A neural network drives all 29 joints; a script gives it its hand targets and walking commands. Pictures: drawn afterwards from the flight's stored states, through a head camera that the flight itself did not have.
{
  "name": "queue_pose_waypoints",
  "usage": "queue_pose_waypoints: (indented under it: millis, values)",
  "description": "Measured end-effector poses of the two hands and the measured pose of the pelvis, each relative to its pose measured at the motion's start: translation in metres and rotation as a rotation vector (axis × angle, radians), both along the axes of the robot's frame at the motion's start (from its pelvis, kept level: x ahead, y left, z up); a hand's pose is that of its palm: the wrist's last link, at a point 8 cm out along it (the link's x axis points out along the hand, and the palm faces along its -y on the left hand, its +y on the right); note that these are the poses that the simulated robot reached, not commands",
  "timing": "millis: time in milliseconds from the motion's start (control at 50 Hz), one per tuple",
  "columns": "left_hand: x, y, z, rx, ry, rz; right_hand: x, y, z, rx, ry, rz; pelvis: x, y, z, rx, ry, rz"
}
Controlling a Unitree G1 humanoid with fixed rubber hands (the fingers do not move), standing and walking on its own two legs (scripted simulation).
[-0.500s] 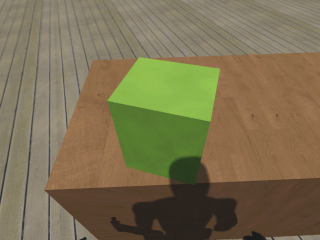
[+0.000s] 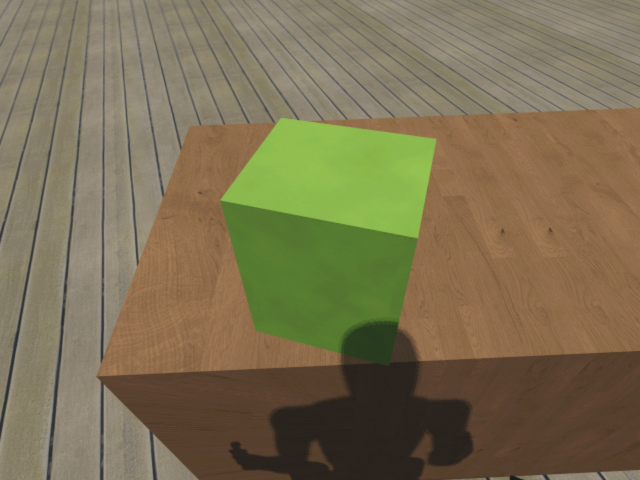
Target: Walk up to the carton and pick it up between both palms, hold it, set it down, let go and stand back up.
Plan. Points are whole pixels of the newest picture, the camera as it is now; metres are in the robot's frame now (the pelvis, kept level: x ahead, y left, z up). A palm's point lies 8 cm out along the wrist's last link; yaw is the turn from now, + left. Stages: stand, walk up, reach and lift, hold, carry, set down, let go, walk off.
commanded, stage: stand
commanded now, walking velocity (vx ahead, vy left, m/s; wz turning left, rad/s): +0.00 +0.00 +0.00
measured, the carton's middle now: (336, 245) +0.43 -0.01 +0.08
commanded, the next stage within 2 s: none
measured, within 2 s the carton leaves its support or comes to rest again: neither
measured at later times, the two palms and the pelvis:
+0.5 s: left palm out of the picture +0.09 +0.25 -0.10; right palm out of the picture +0.09 -0.25 -0.10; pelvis +0.00 +0.00 +0.00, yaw +0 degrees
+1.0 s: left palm out of the picture +0.08 +0.25 -0.10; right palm out of the picture +0.08 -0.25 -0.11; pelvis +0.00 +0.00 +0.00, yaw +0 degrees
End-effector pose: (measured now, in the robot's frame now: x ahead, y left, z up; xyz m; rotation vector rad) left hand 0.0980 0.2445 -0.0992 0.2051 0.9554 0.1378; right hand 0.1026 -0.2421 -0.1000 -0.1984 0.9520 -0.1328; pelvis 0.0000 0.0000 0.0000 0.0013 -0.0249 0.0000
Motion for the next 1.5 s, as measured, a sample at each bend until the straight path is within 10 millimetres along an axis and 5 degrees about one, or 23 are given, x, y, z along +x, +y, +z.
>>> queue_pose_waypoints:
  millis: [1500]
  values:
    - [-0.026,0.004,-0.005,0.015,0.108,0.007,-0.037,-0.008,-0.008,-0.009,0.124,-0.036,0.003,-0.001,0.006,0.002,-0.002,-0.012]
